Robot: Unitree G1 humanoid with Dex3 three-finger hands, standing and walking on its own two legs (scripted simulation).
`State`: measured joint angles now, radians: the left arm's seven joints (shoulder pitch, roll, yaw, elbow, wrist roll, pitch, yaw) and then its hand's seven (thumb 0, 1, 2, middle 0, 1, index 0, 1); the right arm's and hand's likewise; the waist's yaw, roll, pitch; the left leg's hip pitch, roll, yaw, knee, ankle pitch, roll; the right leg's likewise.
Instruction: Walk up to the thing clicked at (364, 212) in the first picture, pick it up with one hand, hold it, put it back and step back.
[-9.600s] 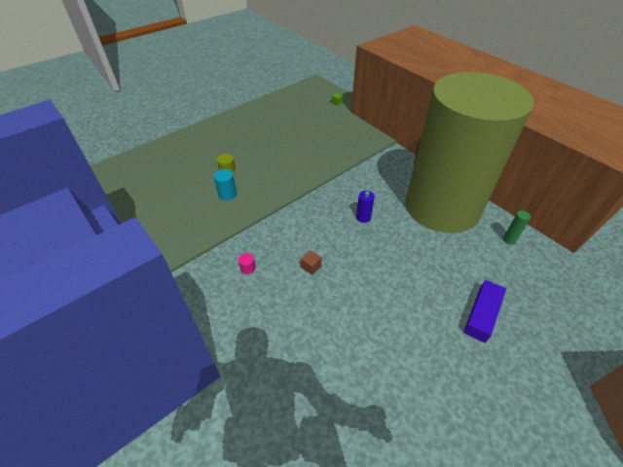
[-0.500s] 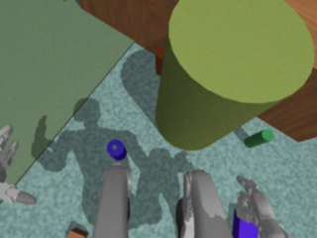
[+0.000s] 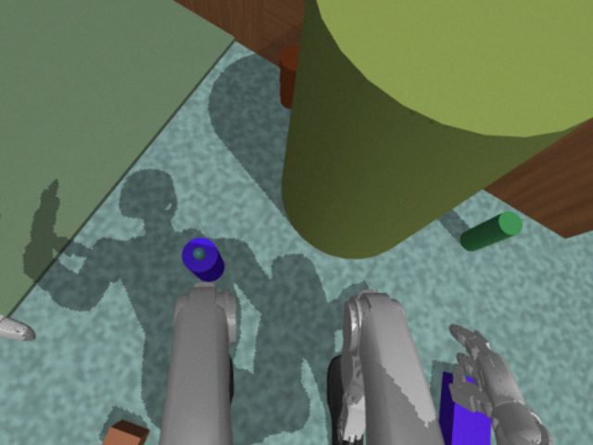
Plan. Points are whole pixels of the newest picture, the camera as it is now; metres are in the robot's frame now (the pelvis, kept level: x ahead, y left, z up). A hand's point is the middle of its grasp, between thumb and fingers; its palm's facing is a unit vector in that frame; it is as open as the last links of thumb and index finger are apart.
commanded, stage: go down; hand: left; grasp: from the side
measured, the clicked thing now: (204, 260) +0.40 +0.19 -0.35
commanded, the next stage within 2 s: approach in 1.10 s
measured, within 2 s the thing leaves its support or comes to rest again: neither
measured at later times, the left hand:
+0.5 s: hand (6, 265) +0.32 +0.37 -0.06, palm faces +0.07 -0.98 -0.18, open 17.1 cm
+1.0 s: hand (16, 265) +0.32 +0.37 -0.07, palm faces +0.06 -0.99 -0.16, open 17.2 cm
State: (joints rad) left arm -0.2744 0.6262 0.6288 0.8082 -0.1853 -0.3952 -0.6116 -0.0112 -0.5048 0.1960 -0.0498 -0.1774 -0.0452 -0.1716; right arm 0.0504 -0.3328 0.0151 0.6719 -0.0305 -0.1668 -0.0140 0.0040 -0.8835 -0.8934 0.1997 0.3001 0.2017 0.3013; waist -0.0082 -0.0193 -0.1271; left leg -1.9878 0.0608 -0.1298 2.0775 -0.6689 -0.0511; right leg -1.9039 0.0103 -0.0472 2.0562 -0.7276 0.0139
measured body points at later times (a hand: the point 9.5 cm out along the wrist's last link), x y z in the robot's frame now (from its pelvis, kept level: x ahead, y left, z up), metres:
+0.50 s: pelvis -0.01 +0.00 -0.03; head +0.19 +0.05 +0.37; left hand +0.31 +0.42 -0.04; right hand +0.18 -0.26 -0.15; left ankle +0.08 +0.14 -0.40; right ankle +0.08 -0.13 -0.40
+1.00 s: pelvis -0.01 +0.00 -0.06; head +0.19 +0.05 +0.34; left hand +0.31 +0.42 -0.06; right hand +0.18 -0.27 -0.17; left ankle +0.08 +0.14 -0.40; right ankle +0.08 -0.13 -0.40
